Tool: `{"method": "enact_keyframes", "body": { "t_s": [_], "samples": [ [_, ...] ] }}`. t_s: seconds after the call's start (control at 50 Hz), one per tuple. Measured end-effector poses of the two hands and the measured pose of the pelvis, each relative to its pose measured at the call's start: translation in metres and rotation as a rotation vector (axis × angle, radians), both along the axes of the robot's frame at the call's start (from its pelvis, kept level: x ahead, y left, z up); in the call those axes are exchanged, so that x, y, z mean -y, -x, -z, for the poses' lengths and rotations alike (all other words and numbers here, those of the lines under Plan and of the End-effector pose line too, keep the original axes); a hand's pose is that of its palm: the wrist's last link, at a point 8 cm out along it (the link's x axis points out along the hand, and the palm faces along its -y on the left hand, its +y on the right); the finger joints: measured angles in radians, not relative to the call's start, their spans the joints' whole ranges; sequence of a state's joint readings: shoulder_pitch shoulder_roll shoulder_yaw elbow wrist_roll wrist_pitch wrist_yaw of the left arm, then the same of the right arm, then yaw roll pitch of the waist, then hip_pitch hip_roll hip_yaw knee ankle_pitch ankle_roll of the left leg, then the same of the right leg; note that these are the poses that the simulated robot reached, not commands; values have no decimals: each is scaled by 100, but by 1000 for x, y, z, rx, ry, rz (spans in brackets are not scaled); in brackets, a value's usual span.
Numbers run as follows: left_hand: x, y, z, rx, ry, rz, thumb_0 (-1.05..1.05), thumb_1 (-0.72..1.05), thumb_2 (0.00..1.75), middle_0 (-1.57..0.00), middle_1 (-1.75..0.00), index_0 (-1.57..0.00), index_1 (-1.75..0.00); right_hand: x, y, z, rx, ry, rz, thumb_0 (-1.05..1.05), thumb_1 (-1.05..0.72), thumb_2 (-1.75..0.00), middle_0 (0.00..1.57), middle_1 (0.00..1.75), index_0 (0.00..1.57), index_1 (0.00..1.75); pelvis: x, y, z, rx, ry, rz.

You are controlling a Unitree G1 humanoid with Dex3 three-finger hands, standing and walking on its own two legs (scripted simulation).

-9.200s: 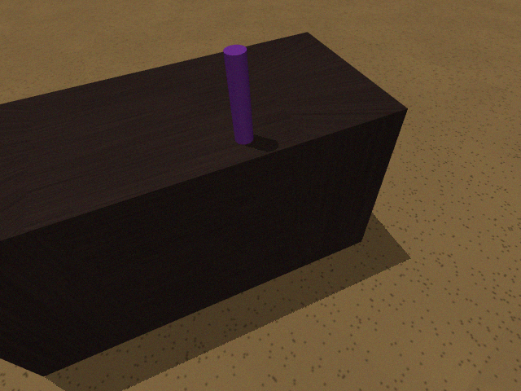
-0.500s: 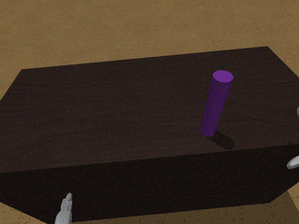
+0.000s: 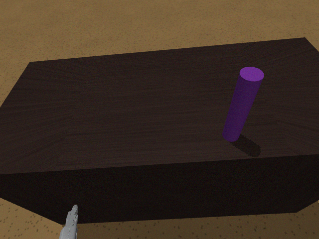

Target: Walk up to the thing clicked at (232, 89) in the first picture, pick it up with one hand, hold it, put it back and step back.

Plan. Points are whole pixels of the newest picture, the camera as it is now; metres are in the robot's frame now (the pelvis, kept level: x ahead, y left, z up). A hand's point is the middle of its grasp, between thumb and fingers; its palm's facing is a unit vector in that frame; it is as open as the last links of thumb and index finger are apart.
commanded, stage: go down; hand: right
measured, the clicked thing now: (239, 109) +0.44 -0.18 +0.06
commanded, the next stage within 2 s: approach in 1.62 s
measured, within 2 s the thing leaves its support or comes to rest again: neither
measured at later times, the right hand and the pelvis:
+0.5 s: hand out of the picture +0.36 -0.37 +0.11, palm faces +0.13 +0.99 +0.01, open 17.5 cm; pelvis +0.00 -0.01 -0.01, yaw +0 degrees
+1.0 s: hand out of the picture +0.37 -0.37 +0.11, palm faces +0.11 +0.99 +0.00, open 17.6 cm; pelvis +0.00 -0.01 -0.02, yaw +0 degrees
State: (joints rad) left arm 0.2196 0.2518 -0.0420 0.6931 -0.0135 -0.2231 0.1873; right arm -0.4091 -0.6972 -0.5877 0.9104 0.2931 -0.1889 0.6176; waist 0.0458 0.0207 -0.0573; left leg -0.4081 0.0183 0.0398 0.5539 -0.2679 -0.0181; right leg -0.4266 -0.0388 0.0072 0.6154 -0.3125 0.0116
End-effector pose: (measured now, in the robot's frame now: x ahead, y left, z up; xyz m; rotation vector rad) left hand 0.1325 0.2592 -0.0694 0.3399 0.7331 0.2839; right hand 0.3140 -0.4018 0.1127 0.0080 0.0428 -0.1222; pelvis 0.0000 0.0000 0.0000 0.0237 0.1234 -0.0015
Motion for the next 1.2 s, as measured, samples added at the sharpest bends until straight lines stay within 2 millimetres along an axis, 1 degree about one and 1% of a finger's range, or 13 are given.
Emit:
{"method": "enact_keyframes", "body": {
  "t_s": [0.12,0.26,0.38,0.48,0.58,0.7,0.78,0.88,0.94,1.0,1.08,1.14,1.2],
  "samples": [
    [1,-7,5,0,-3,0,-1,-54,6,-6,-6,-6,-6,6,-4,-5,13,0,3,-1,54,-5,5,5,5,4,2,-1,3,-15,-7,2],
    [5,-16,-5,66,-7,10,-1,-54,6,-7,-6,-7,-6,8,-11,-6,5,-7,-8,-1,54,-5,5,5,5,4,4,-2,4,-22,-6,5],
    [6,-10,-7,60,-13,16,-1,-54,6,-6,-6,-6,-6,14,-14,1,-6,-17,2,-1,54,-6,5,5,5,4,4,-2,6,-31,-10,4],
    [8,-1,0,20,-15,13,-1,-54,6,-6,-6,-6,-6,17,-20,1,6,-5,5,-1,55,-5,5,5,5,4,6,0,8,-43,-15,1],
    [8,0,6,8,-14,8,-1,-54,6,-6,-6,-6,-6,18,-27,-2,11,2,-4,-1,55,-6,5,5,5,4,8,2,11,-57,-20,-2],
    [10,-5,-4,66,-18,14,-1,-54,6,-6,-6,-6,-6,20,-31,-6,12,-19,2,-1,54,-6,5,5,5,4,9,1,12,-60,-18,-2],
    [12,-6,-8,84,-21,25,-1,-54,6,-6,-6,-6,-6,22,-32,-2,-4,-21,4,-1,55,-6,5,5,5,5,9,1,13,-63,-18,-3],
    [14,1,-1,46,-15,32,-1,-54,6,-6,-6,-6,-6,27,-29,6,-21,-10,9,-1,57,-6,5,6,5,5,9,2,15,-73,-22,-2],
    [16,5,5,19,-12,33,-1,-54,6,-6,-6,-6,-6,26,-30,9,-17,-1,3,-1,58,-6,5,6,5,5,10,3,16,-79,-24,-2],
    [16,3,7,16,-12,34,-1,-54,6,-6,-6,-6,-6,22,-34,5,9,6,-13,-1,58,-6,5,5,5,5,11,4,18,-81,-26,-2],
    [15,-2,3,49,-15,21,-1,-54,6,-6,-6,-6,-6,18,-39,-5,36,-2,-23,-1,56,-6,5,5,5,5,12,2,17,-77,-25,-4],
    [13,-4,-3,84,-19,15,-1,-54,6,-6,-6,-6,-6,19,-40,-10,27,-14,-17,-1,55,-6,5,5,6,5,12,1,17,-71,-24,-5],
    [13,-5,-7,98,-18,19,-1,-53,5,-6,-6,-6,-5,23,-39,-9,2,-13,-5,-1,55,-6,5,6,6,5,12,0,16,-70,-23,-6]
  ]
}}
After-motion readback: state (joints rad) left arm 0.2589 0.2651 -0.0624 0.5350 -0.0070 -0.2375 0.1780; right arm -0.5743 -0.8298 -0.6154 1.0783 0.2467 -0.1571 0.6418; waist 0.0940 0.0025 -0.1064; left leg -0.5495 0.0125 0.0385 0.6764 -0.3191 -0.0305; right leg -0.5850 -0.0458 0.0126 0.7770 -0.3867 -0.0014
